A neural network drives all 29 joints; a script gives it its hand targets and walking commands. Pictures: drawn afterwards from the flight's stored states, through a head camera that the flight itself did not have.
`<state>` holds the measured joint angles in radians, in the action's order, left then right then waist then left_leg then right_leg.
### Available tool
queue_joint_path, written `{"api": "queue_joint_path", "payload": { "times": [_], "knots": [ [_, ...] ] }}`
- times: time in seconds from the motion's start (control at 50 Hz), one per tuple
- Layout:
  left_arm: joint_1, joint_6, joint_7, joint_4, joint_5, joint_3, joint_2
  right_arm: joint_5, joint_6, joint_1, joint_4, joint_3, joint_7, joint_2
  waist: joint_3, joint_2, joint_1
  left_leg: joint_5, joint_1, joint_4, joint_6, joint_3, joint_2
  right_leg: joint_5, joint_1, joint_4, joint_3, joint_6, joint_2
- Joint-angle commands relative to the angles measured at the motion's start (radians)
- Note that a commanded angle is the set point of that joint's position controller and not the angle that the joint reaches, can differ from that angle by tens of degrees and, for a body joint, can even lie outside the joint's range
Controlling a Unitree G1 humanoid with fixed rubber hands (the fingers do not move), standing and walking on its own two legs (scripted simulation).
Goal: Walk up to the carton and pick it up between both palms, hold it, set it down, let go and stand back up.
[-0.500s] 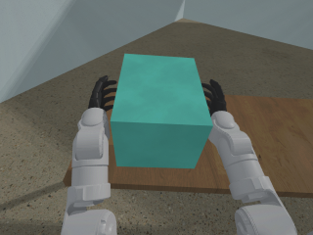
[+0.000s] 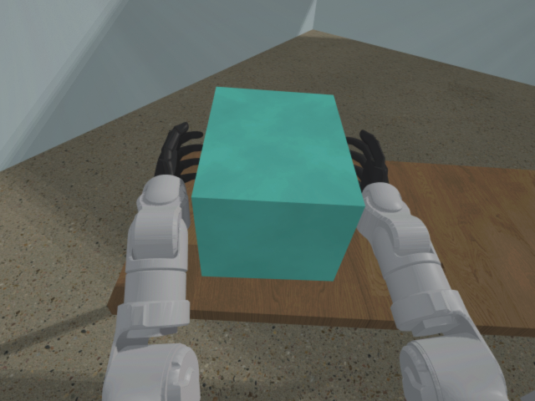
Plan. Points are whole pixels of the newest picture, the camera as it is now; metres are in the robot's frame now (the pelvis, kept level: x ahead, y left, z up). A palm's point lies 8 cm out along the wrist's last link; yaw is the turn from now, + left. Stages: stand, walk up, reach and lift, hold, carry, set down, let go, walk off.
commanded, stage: hold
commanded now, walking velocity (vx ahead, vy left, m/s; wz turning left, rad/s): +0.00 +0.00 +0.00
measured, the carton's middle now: (272, 179) +0.41 +0.00 +0.15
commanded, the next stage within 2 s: none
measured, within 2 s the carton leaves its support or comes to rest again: neither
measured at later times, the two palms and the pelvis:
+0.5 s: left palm (171, 178) +0.36 +0.14 +0.18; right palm (372, 187) +0.36 -0.14 +0.17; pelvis +0.00 +0.00 +0.00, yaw +0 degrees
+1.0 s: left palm (172, 180) +0.36 +0.14 +0.18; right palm (372, 189) +0.36 -0.14 +0.17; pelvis +0.00 +0.00 +0.00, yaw +0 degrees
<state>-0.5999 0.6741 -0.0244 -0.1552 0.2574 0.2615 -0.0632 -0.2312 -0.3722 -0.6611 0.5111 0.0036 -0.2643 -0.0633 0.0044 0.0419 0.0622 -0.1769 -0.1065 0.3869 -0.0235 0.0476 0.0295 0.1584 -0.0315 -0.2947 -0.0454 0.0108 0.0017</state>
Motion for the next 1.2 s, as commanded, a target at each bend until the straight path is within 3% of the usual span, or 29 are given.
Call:
{"api": "queue_joint_path", "payload": {
  "times": [0.0,0.02,0.06,0.12,0.18,0.22,0.24,0.26,0.28,0.3,0.36,0.42,0.44,0.46,0.48,0.54,0.56,0.64,0.66,0.68,0.76,0.78,0.8,0.84,0.98,1.08,1.12,1.14,1.18],
  "knots": [
    [-0.69,-0.086,0.117,0.155,-0.175,-0.622,-0.626,-0.115,0.103,-0.898,-0.488,0.444,0.101,0.698,-0.53,-0.074,0.003,0.309,0.172,0.004,-0.02,-0.029,-0.076,-0.283,0.12,-0.008,-0.011,0.035,0.078],
    [-0.679,-0.081,0.117,0.139,-0.166,-0.609,-0.61,-0.102,0.093,-0.877,-0.464,0.429,0.101,0.683,-0.508,-0.073,0.019,0.301,0.173,-0.003,-0.022,-0.036,-0.075,-0.283,0.119,0.001,-0.022,0.035,0.071],
    [-0.695,-0.08,0.118,0.191,-0.173,-0.622,-0.612,-0.114,0.091,-0.875,-0.486,0.467,0.101,0.697,-0.516,-0.069,-0.006,0.309,0.173,-0.003,-0.016,-0.035,-0.08,-0.291,0.12,-0.007,-0.003,0.04,0.07],
    [-0.712,-0.075,0.128,0.126,-0.15,-0.591,-0.593,-0.073,0.074,-0.836,-0.389,0.406,0.104,0.679,-0.407,-0.076,0.031,0.203,0.139,-0.032,-0.013,-0.038,-0.082,-0.187,0.075,0.012,-0.013,0.039,0.066],
    [-0.713,-0.071,0.127,0.114,-0.157,-0.601,-0.617,-0.081,0.087,-0.891,-0.424,0.404,0.111,0.694,-0.417,-0.087,0.01,0.215,0.134,-0.029,-0.014,-0.037,-0.074,-0.175,0.066,0.01,-0.02,0.037,0.069],
    [-0.705,-0.079,0.112,0.155,-0.18,-0.652,-0.647,-0.082,0.098,-0.879,-0.453,0.407,0.117,0.693,-0.49,-0.107,0.028,0.288,0.179,-0.003,-0.029,-0.024,-0.071,-0.212,0.064,0.004,-0.022,0.028,0.077],
    [-0.707,-0.074,0.116,0.128,-0.176,-0.627,-0.619,-0.083,0.089,-0.869,-0.417,0.404,0.114,0.67,-0.458,-0.087,0.029,0.289,0.174,-0.004,-0.03,-0.032,-0.072,-0.221,0.071,0.002,-0.019,0.03,0.08],
    [-0.695,-0.076,0.117,0.129,-0.184,-0.638,-0.643,-0.089,0.1,-0.922,-0.487,0.404,0.11,0.683,-0.517,-0.058,0.026,0.293,0.178,-0.002,-0.02,-0.022,-0.074,-0.241,0.075,0.0,-0.019,0.033,0.074],
    [-0.67,-0.077,0.119,0.122,-0.169,-0.629,-0.632,-0.086,0.096,-0.908,-0.504,0.437,0.109,0.699,-0.536,-0.055,-0.001,0.279,0.165,-0.005,-0.012,-0.019,-0.073,-0.249,0.105,-0.001,-0.016,0.037,0.078],
    [-0.692,-0.084,0.118,0.162,-0.188,-0.646,-0.627,-0.096,0.093,-0.88,-0.489,0.426,0.107,0.707,-0.55,-0.064,0.026,0.295,0.165,0.003,-0.019,-0.024,-0.077,-0.279,0.123,-0.009,-0.011,0.039,0.07],
    [-0.663,-0.078,0.119,0.133,-0.171,-0.617,-0.617,-0.092,0.081,-0.877,-0.482,0.437,0.101,0.687,-0.511,-0.056,0.004,0.282,0.159,-0.013,-0.011,-0.023,-0.084,-0.281,0.11,-0.003,-0.005,0.042,0.071],
    [-0.674,-0.079,0.119,0.171,-0.17,-0.625,-0.622,-0.097,0.075,-0.831,-0.459,0.445,0.107,0.7,-0.541,-0.063,0.012,0.288,0.18,-0.009,-0.017,-0.026,-0.075,-0.255,0.106,0.0,-0.017,0.037,0.075],
    [-0.628,-0.073,0.122,0.129,-0.169,-0.604,-0.603,-0.112,0.079,-0.873,-0.514,0.467,0.102,0.7,-0.512,-0.019,-0.008,0.289,0.143,-0.011,-0.005,-0.026,-0.077,-0.296,0.125,-0.003,-0.015,0.043,0.07],
    [-0.634,-0.074,0.125,0.176,-0.173,-0.625,-0.619,-0.102,0.071,-0.841,-0.516,0.455,0.098,0.699,-0.524,-0.031,0.016,0.31,0.149,-0.013,-0.016,-0.025,-0.08,-0.35,0.143,-0.006,-0.01,0.044,0.072],
    [-0.627,-0.068,0.132,0.154,-0.157,-0.592,-0.589,-0.095,0.059,-0.812,-0.47,0.465,0.094,0.692,-0.486,-0.014,0.004,0.291,0.153,-0.023,-0.009,-0.025,-0.08,-0.343,0.142,0.0,-0.01,0.052,0.069],
    [-0.644,-0.068,0.135,0.203,-0.165,-0.608,-0.606,-0.104,0.066,-0.81,-0.489,0.461,0.096,0.688,-0.475,-0.05,0.003,0.306,0.138,-0.018,-0.015,-0.029,-0.08,-0.322,0.146,-0.008,-0.006,0.041,0.07],
    [-0.679,-0.065,0.134,0.175,-0.154,-0.601,-0.593,-0.105,0.071,-0.866,-0.466,0.452,0.095,0.68,-0.431,-0.054,-0.012,0.257,0.138,-0.026,-0.015,-0.032,-0.079,-0.234,0.113,0.004,-0.014,0.043,0.068],
    [-0.735,-0.063,0.118,0.139,-0.172,-0.638,-0.645,-0.072,0.087,-0.893,-0.426,0.37,0.121,0.682,-0.465,-0.116,0.026,0.195,0.154,-0.025,-0.026,-0.035,-0.067,-0.117,0.024,0.015,-0.021,0.017,0.069],
    [-0.728,-0.066,0.118,0.091,-0.158,-0.603,-0.634,-0.067,0.088,-0.932,-0.423,0.379,0.121,0.688,-0.435,-0.08,0.013,0.194,0.13,-0.033,-0.016,-0.031,-0.07,-0.123,0.04,0.019,-0.017,0.025,0.069],
    [-0.744,-0.066,0.118,0.082,-0.156,-0.606,-0.645,-0.054,0.073,-0.858,-0.328,0.345,0.124,0.68,-0.412,-0.128,0.043,0.166,0.164,-0.04,-0.028,-0.033,-0.068,-0.082,0.008,0.026,-0.019,0.014,0.071],
    [-0.693,-0.09,0.105,0.168,-0.214,-0.68,-0.656,-0.087,0.106,-0.899,-0.495,0.421,0.117,0.701,-0.595,-0.083,0.032,0.321,0.187,0.006,-0.034,-0.022,-0.072,-0.261,0.091,-0.003,-0.03,0.027,0.088],
    [-0.714,-0.091,0.099,0.191,-0.208,-0.684,-0.657,-0.105,0.108,-0.897,-0.499,0.419,0.116,0.68,-0.614,-0.12,0.026,0.372,0.214,0.021,-0.037,-0.016,-0.066,-0.293,0.089,-0.009,-0.024,0.027,0.084],
    [-0.688,-0.09,0.1,0.183,-0.205,-0.673,-0.634,-0.102,0.096,-0.847,-0.473,0.425,0.104,0.686,-0.596,-0.104,0.049,0.364,0.209,0.024,-0.039,-0.019,-0.072,-0.319,0.111,-0.012,-0.017,0.028,0.076],
    [-0.644,-0.068,0.113,0.124,-0.148,-0.595,-0.588,-0.097,0.063,-0.796,-0.38,0.421,0.101,0.667,-0.431,-0.075,0.014,0.287,0.162,-0.013,-0.025,-0.032,-0.078,-0.294,0.12,0.001,-0.008,0.034,0.072],
    [-0.643,-0.07,0.134,0.234,-0.166,-0.631,-0.606,-0.119,0.083,-0.836,-0.528,0.492,0.094,0.698,-0.52,-0.047,0.005,0.385,0.18,0.006,-0.027,-0.029,-0.081,-0.398,0.18,-0.022,-0.017,0.044,0.086],
    [-0.676,-0.074,0.124,0.199,-0.176,-0.638,-0.614,-0.103,0.088,-0.874,-0.54,0.458,0.1,0.71,-0.51,-0.058,-0.004,0.274,0.15,-0.012,-0.014,-0.022,-0.08,-0.257,0.115,0.001,-0.015,0.036,0.074],
    [-0.691,-0.076,0.121,0.164,-0.168,-0.616,-0.597,-0.078,0.08,-0.837,-0.473,0.421,0.105,0.692,-0.448,-0.049,0.009,0.208,0.143,-0.033,-0.008,-0.039,-0.082,-0.204,0.077,0.012,-0.019,0.037,0.064],
    [-0.694,-0.075,0.119,0.138,-0.166,-0.61,-0.595,-0.079,0.09,-0.907,-0.509,0.439,0.111,0.693,-0.454,-0.04,-0.011,0.203,0.147,-0.035,-0.005,-0.037,-0.075,-0.187,0.075,0.009,-0.018,0.042,0.077],
    [-0.724,-0.079,0.12,0.142,-0.178,-0.63,-0.618,-0.076,0.087,-0.879,-0.464,0.409,0.112,0.702,-0.467,-0.072,0.015,0.205,0.15,-0.032,-0.012,-0.04,-0.076,-0.166,0.058,0.014,-0.017,0.033,0.072]
  ]
}}
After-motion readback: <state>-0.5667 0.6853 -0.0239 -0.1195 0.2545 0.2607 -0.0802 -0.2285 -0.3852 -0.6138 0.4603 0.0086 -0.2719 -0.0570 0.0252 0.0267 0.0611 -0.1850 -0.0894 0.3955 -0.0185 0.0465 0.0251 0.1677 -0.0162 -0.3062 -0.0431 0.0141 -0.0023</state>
